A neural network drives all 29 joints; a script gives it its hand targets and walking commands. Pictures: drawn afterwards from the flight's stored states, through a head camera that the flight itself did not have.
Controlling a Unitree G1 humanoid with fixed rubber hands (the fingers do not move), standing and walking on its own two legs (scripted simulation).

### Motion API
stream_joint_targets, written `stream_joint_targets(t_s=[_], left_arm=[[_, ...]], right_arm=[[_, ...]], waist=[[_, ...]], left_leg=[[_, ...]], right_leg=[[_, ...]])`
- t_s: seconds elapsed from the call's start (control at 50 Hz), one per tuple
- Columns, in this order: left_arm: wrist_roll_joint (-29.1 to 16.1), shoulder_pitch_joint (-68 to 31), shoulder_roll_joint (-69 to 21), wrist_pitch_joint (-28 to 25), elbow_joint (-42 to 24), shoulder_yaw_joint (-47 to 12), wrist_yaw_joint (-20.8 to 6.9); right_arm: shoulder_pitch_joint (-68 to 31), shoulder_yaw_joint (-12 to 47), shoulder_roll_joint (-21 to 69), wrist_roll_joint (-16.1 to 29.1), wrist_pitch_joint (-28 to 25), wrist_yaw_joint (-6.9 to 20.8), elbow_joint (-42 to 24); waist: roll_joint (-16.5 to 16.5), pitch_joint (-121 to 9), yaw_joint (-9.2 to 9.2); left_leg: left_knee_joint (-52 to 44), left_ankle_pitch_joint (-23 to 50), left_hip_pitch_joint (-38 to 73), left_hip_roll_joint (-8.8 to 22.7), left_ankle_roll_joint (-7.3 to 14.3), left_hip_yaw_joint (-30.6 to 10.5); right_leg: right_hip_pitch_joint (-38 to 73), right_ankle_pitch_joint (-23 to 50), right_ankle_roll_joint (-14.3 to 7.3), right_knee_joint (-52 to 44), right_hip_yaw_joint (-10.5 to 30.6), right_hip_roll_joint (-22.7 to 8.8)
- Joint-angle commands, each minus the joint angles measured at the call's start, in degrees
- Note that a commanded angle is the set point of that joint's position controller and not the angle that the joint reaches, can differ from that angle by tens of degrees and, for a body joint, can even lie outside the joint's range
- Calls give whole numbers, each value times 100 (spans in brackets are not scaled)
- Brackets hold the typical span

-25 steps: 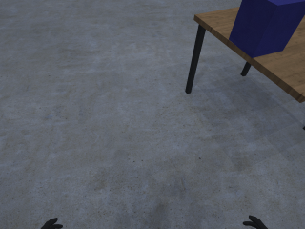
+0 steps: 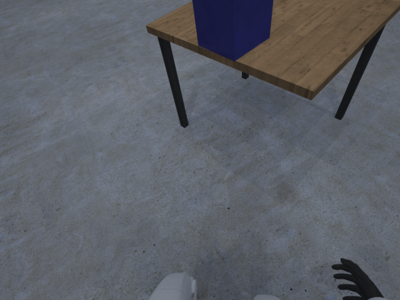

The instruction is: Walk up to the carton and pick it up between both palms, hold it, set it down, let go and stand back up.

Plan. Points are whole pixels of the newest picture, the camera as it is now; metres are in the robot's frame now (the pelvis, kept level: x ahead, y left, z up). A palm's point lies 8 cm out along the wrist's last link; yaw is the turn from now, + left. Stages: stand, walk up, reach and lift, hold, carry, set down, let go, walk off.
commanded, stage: walk up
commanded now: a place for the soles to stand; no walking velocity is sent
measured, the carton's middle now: (232, 9) +1.04 -0.06 +0.08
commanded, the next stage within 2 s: none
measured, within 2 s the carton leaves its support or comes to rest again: neither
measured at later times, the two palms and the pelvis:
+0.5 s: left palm (48, 188) +0.39 +0.48 -0.08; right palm (302, 266) +0.20 -0.17 -0.09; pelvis +0.19 +0.17 -0.01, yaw -17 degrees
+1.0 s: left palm (33, 151) +0.51 +0.58 -0.07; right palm (238, 240) +0.26 -0.05 -0.12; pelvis +0.29 +0.30 -0.03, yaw -29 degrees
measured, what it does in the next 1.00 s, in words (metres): steps to the left, turning right: left foot, then right foot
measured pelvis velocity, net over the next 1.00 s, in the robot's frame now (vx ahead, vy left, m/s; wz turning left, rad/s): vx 0.29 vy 0.30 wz -0.51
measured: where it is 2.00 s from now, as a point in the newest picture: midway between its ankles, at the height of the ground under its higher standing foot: (172, 267)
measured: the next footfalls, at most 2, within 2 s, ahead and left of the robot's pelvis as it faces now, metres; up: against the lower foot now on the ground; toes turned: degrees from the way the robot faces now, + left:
left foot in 0.34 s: +0.32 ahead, +0.25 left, +0.00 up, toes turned -11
right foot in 0.74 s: +0.33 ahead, +0.09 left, +0.00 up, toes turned -31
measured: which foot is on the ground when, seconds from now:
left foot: up 0.00-0.32, down 0.34-0.76, up 0.78-1.00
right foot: down 0.00-0.38, up 0.40-0.72, down 0.74-1.00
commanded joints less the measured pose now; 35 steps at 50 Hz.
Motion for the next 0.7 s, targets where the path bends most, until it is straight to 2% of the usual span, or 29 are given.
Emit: stream_joint_targets(t_s=[0.0, 0.04, 0.06, 0.12, 0.16, 0.2, 0.22, 0.24, 0.26, 0.28, 0.3, 0.32, 0.34, 0.36, 0.38, 0.4, 0.42, 0.44, 0.46, 0.48, 0.52, 0.56, 0.6, 0.62, 0.64, 0.66, 0.68], left_arm=[[-10, 318, 1909, -342, -555, 472, 274], [-3, 437, 1995, -380, -592, 491, 320], [-2, 512, 1995, -395, -611, 482, 354], [37, 621, 2070, -405, -626, 493, 440], [46, 740, 2073, -401, -623, 459, 491], [53, 731, 2121, -364, -668, 451, 519], [68, 592, 2225, -331, -670, 463, 552], [72, 427, 2231, -299, -709, 461, 574], [108, 169, 2253, -269, -745, 452, 598], [77, -91, 2147, -245, -837, 405, 610], [94, 109, 1773, -223, -846, 284, 630], [120, 491, 1150, -245, -869, 120, 656], [32, 839, 1140, -224, -901, 89, 717], [143, 1004, 1486, -183, -721, 116, 798], [122, 790, 1785, -179, -577, 150, 809], [60, 447, 1933, -172, -535, 154, 736], [-37, 266, 1953, -166, -486, 236, 653], [-128, 277, 1903, -152, -418, 271, 603], [-168, 331, 1782, -159, -401, 269, 573], [-165, 371, 1687, -176, -387, 256, 554], [-138, 432, 1447, -198, -394, 181, 551], [-116, 396, 1400, -189, -346, 161, 558], [-129, 398, 1318, -154, -351, 134, 607], [-121, 484, 1297, -156, -317, 126, 627], [-111, 725, 1302, -163, -216, 156, 655], [-83, 1165, 1367, -172, -103, 218, 697], [-53, 1487, 1580, -187, -28, 325, 756]], right_arm=[[-185, -423, -1081, -202, 102, 39, -688], [-395, -442, -1018, -232, 125, 82, -867], [-524, -446, -1024, -247, 120, 77, -907], [-673, -483, -986, -228, 112, 117, -1046], [-774, -505, -964, -191, 84, 120, -1132], [-834, -529, -1009, -159, 56, 132, -1260], [-658, -561, -1019, -131, 46, 120, -1239], [-437, -586, -1035, -128, 34, 108, -1187], [55, -641, -1104, -123, 44, 84, -1053], [752, -701, -1093, -112, 27, 63, -854], [1448, -825, -1376, -175, -21, 1, -682], [1752, -958, -1897, -245, -41, -91, -673], [1076, -917, -2027, -116, -55, -106, -920], [323, -873, -2146, 70, -73, -60, -1059], [27, -844, -1936, 65, -84, -55, -1111], [126, -727, -1701, 6, -92, -90, -1172], [335, -627, -1472, -83, -98, -143, -1169], [534, -581, -1348, -83, -117, -188, -1066], [700, -553, -1222, -73, -149, -187, -971], [699, -514, -1230, -92, -156, -166, -978], [706, -480, -1206, -142, -142, -148, -1093], [700, -442, -1085, -223, -119, -142, -1286], [671, -412, -1010, -270, -72, -150, -1382], [600, -379, -960, -278, -37, -141, -1484], [503, -358, -911, -276, 24, -137, -1545], [307, -324, -791, -290, 75, -136, -1647], [408, -263, -532, -274, 88, -131, -1654]], waist=[[-1170, -81, -205], [-1359, -10, -158], [-1211, 30, -114], [-1485, -17, -95], [-1612, -72, -76], [-1856, -306, -80], [-1993, -358, -185], [-1993, -427, -335], [-2113, -556, -673], [-1933, -774, -1058], [-1062, -1193, -1314], [768, -1405, -1372], [1522, -1322, -892], [1495, -1444, -627], [1065, -911, -561], [581, -480, -629], [133, -360, -691], [81, -327, -680], [-28, -351, -600], [-51, -363, -552], [198, -455, -573], [272, -534, -665], [353, -507, -673], [347, -551, -581], [72, -648, -432], [-74, -646, -154], [-688, -823, 44]], left_leg=[[-314, 1287, -1106, 470, -68, -517], [-477, 1502, -1210, 504, -101, -503], [-492, 1561, -1226, 495, -125, -491], [-794, 1592, -1351, 481, -126, -502], [-1121, 1593, -1146, 456, -43, -460], [-1456, 1342, -879, 360, 2, -402], [-1666, 1135, -618, 322, 39, -424], [-1957, 921, -203, 239, 84, -245], [-2017, 722, 615, 121, 116, 32], [-2676, 840, 1526, -29, 219, 54], [-3050, 643, 2435, -227, 295, -4], [-3613, 841, 2982, 778, 413, -1459], [-4740, 1023, 2992, 1944, 832, -3586], [-5016, 121, 2706, 2312, 1515, -4544], [-4944, -419, 1896, 2146, 1722, -4120], [-4770, 17, 1372, 1889, 1453, -3258], [-4538, 779, 1262, 1448, 1109, -2423], [-4260, 1860, 1165, 1168, 976, -1586], [-4157, 2569, 1111, 1032, 952, -1170], [-4052, 2939, 1147, 927, 1000, -866], [-4076, 2682, 1429, 988, 1187, -624], [-4091, 2811, 1561, 1101, 1248, -456], [-4112, 3092, 1438, 1245, 1231, -394], [-3974, 3329, 1233, 1292, 1243, -344], [-3659, 3346, 858, 1235, 1131, -206], [-3009, 3320, 304, 1127, 917, -5], [-2066, 3225, -189, 824, 621, 292]], right_leg=[[331, 285, -972, -1918, 2477, -1368], [229, 649, -1016, -1839, 2455, -1363], [133, 979, -1055, -1759, 2525, -1387], [327, 1609, -1087, -1353, 2461, -1353], [362, 2536, -1015, -1015, 2350, -1239], [467, 2863, -941, -716, 2287, -1120], [343, 2677, -906, -569, 2332, -1138], [106, 2609, -856, -443, 2197, -1130], [-337, 2830, -795, -153, 2099, -1188], [-695, 2911, -649, 477, 1811, -1015], [-967, 2746, -430, 1849, 1391, -583], [-1964, 355, -147, 3182, 937, 115], [-2910, -1656, 54, 3731, 467, 376], [-2868, -1614, -12, 4241, 483, -116], [-2731, -1256, -69, 4226, 434, -392], [-2586, -972, -59, 4063, 398, -503], [-2333, -702, -53, 3802, 507, -476], [-2089, -629, -9, 3573, 490, -392], [-1887, -585, -27, 3363, 442, -357], [-1789, -512, -30, 2989, 306, -342], [-1740, -360, -33, 2173, 45, -394], [-1553, -182, -45, 1433, -179, -412], [-1266, -121, -129, 1015, -369, -383], [-818, -64, -202, 717, -426, -355], [-198, 311, -315, 312, -425, -302], [644, 802, -417, -354, -304, -350], [1521, 1224, -419, -803, 130, -499]])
